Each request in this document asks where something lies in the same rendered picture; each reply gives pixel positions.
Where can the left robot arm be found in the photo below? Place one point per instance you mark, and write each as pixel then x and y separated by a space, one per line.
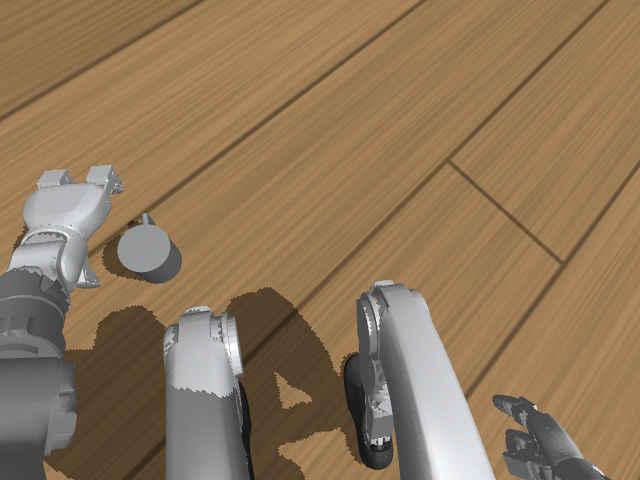
pixel 38 399

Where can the mug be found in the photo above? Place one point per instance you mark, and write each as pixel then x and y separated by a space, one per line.
pixel 147 251

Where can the right robot arm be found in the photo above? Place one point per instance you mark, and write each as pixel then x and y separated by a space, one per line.
pixel 577 469

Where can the right robot foot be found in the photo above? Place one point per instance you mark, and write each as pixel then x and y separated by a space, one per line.
pixel 373 456

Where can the left robot hand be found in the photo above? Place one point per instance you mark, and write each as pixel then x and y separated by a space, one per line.
pixel 81 207

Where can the right robot hand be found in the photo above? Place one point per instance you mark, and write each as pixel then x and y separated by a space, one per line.
pixel 532 456

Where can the left robot foot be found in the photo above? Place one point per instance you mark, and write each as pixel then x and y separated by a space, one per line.
pixel 246 430

